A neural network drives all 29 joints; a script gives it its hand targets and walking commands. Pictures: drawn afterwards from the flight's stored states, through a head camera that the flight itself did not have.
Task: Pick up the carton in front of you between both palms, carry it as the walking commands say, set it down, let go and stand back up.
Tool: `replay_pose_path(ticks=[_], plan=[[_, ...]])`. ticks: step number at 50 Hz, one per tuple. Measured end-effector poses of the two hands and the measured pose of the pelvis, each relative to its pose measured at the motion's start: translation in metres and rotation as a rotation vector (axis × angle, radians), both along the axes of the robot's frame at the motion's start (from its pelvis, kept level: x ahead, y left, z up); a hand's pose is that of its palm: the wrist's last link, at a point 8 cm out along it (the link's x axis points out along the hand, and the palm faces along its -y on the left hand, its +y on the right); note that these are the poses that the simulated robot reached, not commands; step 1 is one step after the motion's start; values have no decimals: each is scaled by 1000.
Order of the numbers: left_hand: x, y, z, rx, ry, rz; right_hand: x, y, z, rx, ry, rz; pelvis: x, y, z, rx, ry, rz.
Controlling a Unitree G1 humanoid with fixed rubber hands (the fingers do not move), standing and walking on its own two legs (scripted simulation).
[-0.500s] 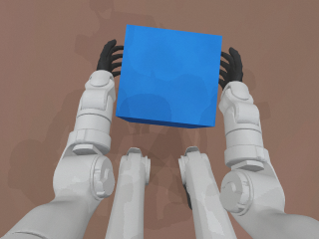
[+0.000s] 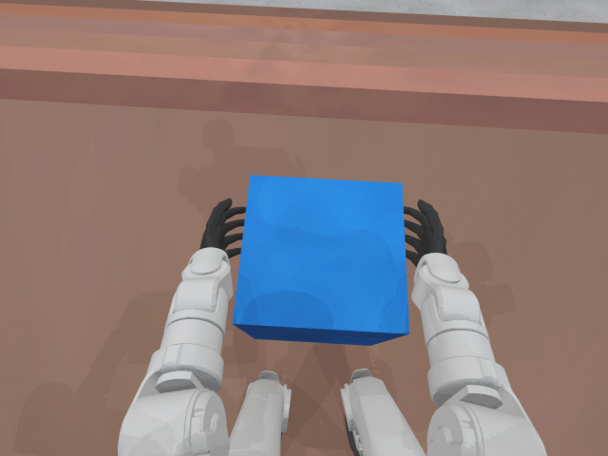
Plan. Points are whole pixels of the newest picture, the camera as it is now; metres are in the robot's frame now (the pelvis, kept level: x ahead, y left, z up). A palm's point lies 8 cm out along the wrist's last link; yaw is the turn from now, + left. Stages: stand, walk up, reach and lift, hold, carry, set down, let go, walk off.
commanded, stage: reach and lift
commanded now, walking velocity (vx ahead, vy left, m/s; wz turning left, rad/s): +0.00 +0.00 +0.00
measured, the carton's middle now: (318, 271) +0.38 -0.01 -0.12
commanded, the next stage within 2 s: hold in 1.60 s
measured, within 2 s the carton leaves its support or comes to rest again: neither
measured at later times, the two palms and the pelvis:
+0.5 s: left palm (181, 239) +0.34 +0.14 +0.10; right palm (480, 227) +0.34 -0.16 +0.11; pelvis +0.05 +0.00 +0.11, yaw +0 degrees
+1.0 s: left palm (165, 233) +0.32 +0.14 +0.15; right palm (502, 217) +0.33 -0.16 +0.15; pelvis +0.03 -0.01 +0.12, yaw +0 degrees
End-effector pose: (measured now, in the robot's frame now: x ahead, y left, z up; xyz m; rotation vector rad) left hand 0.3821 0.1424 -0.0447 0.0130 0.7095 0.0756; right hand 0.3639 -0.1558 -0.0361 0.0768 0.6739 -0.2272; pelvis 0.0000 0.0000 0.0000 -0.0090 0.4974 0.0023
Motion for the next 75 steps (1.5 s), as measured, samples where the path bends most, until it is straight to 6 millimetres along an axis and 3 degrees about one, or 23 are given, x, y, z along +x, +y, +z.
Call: replay_pose_path(ticks=[18, 32, 48, 75], plan=[[-33, 1, 107, 1, -10, 45, -21, 0, 107, -9, -9, 45, 37, -3, 89, 9, -263, 2], [-56, -1, 181, 38, -26, 57, -32, -1, 180, -47, -24, 109, 44, -6, 121, 12, -499, 0], [-60, 1, 188, 43, -2, 52, -37, 1, 187, -54, -1, 108, 25, -6, 121, 12, -553, 3], [-55, 0, 200, 64, 3, 38, -30, 0, 200, -77, -1, 125, 45, -5, 128, 11, -574, -2]])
